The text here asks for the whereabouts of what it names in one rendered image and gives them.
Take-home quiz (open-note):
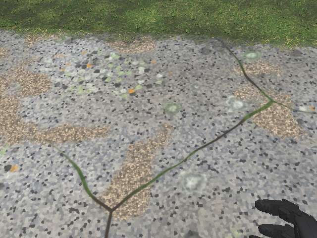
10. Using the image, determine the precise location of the right robot hand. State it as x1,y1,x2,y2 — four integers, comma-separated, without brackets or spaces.
249,198,317,238

